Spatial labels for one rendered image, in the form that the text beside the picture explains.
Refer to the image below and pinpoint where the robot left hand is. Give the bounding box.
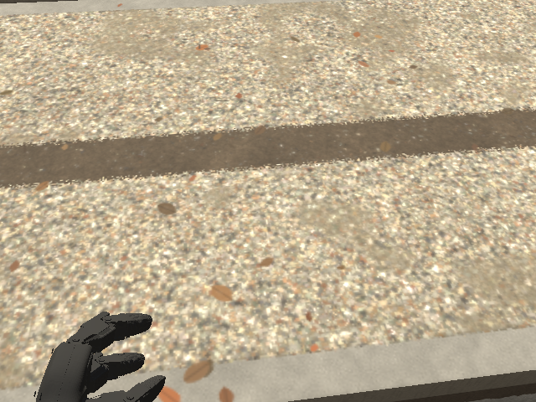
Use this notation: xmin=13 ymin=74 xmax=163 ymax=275
xmin=34 ymin=312 xmax=166 ymax=402

